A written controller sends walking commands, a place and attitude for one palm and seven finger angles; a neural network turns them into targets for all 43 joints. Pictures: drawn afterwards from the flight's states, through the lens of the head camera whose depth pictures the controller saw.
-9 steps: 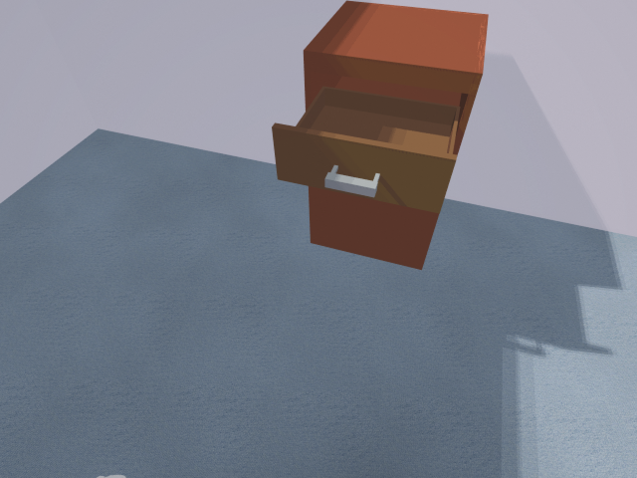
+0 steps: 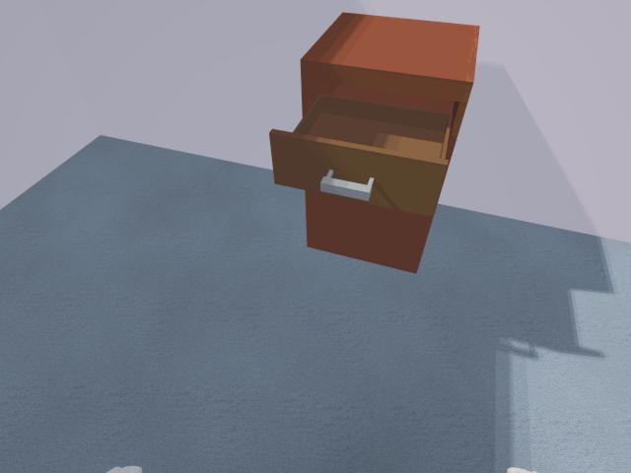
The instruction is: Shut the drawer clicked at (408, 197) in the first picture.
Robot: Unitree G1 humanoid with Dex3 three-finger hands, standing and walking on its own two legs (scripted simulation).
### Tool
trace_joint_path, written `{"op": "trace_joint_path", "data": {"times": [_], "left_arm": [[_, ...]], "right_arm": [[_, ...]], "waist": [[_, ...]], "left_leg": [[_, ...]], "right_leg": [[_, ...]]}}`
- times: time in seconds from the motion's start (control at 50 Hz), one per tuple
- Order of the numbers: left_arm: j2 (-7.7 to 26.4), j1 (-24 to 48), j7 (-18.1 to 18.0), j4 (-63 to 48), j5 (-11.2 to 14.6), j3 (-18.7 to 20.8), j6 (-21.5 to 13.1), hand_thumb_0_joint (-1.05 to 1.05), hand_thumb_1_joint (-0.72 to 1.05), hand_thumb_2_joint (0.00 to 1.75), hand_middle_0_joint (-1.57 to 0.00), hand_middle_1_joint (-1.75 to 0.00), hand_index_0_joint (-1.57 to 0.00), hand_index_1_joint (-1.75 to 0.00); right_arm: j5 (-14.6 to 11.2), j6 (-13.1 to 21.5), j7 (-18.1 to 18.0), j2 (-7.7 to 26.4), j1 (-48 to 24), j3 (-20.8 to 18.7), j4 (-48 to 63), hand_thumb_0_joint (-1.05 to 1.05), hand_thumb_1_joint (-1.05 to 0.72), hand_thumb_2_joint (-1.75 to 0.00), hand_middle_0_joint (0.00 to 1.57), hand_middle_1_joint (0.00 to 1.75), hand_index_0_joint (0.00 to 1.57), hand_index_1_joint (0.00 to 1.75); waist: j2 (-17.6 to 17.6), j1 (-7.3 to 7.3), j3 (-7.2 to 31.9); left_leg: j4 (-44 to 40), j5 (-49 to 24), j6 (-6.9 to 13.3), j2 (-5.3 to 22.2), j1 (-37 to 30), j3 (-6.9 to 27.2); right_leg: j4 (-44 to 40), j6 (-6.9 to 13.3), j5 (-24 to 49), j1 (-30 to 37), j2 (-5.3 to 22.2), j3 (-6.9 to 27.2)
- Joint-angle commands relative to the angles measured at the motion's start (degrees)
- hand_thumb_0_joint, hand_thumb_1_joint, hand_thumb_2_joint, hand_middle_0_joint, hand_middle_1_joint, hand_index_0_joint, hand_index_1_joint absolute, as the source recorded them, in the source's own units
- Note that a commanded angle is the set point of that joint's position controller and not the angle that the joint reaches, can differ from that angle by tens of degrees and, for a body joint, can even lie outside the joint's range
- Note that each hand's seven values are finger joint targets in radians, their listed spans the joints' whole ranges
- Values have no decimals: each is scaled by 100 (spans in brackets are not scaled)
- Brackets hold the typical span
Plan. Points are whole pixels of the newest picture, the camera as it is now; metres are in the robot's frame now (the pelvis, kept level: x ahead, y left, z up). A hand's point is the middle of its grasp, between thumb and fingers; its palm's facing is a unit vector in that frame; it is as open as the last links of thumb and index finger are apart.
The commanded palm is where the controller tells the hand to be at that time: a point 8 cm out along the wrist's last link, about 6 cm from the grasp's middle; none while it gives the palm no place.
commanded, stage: stand and wait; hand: left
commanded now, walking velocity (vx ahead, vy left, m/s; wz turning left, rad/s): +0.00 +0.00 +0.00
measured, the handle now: (348, 183) +0.78 -0.02 -0.11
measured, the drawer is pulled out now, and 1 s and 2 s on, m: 0.30 0.30 0.30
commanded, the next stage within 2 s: look at it before walking up in 0.64 s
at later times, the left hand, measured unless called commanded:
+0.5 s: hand out of the picture +0.04 +0.23 -0.16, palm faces -0.03 -0.95 -0.32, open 7.4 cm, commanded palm none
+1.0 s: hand out of the picture +0.06 +0.23 -0.16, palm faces -0.03 -0.95 -0.31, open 7.4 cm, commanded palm none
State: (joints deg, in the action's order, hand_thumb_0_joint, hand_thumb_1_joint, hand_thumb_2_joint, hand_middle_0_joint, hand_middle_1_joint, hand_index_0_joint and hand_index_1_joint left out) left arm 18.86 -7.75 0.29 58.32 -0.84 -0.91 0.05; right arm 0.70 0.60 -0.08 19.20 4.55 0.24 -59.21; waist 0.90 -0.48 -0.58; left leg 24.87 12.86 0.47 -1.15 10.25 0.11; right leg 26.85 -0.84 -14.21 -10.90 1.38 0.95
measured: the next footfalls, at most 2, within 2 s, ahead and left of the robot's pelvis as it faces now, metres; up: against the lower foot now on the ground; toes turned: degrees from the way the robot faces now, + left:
none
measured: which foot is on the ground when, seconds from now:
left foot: down 0.00-1.00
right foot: down 0.00-1.00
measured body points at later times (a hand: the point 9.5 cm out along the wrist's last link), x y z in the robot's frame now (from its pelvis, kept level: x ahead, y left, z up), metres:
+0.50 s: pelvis -0.01 -0.01 +0.00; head +0.00 -0.02 +0.45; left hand +0.04 +0.28 -0.13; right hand +0.04 -0.30 -0.14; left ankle +0.01 +0.12 -0.74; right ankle +0.00 -0.13 -0.74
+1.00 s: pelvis +0.00 -0.01 +0.01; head +0.01 -0.01 +0.45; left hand +0.06 +0.28 -0.13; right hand +0.07 -0.29 -0.13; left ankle +0.01 +0.12 -0.74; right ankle +0.00 -0.13 -0.74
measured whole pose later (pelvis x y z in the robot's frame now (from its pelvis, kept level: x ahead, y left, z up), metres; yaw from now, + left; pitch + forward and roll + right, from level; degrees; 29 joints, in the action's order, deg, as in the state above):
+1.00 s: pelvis +0.00 -0.01 +0.01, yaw +0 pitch -1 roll +0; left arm 18.0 -8.8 0.1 62.4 -0.8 -0.4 -0.5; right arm 0.4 0.6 -0.3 17.6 6.7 0.1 -65.1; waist -0.2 -0.2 -1.7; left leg 21.0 10.6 -0.5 0.1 9.2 0.4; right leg 22.0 -0.1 -11.3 -9.4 0.2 0.6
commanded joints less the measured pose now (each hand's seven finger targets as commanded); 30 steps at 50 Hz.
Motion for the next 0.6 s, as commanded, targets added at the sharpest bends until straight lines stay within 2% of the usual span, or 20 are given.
{"op": "trace_joint_path", "data": {"times": [0.0,0.38,0.58], "left_arm": [[1207,175,-100,-286,9,265,-148,0,90,90,-20,-30,-20,-30],[1103,12,-110,79,32,263,-169,0,90,90,-20,-30,-20,-30],[1063,-41,-116,147,37,261,-174,0,90,90,-20,-30,-20,-30]], "right_arm": [[8,146,-49,1104,-217,-242,260,0,-90,-90,20,30,20,30],[-9,111,-55,996,49,-214,-236,0,-90,-90,20,30,20,30],[-16,122,-67,978,134,-206,-320,0,-90,-90,20,30,20,30]], "waist": [[-155,68,280],[-203,60,123],[-189,56,155]], "left_leg": [[-520,-765,176,671,-92,596],[-657,-389,68,677,-52,566],[-691,-522,65,724,-90,575]], "right_leg": [[-541,275,664,41,509,500],[-947,281,103,26,548,639],[-932,276,316,95,538,621]]}}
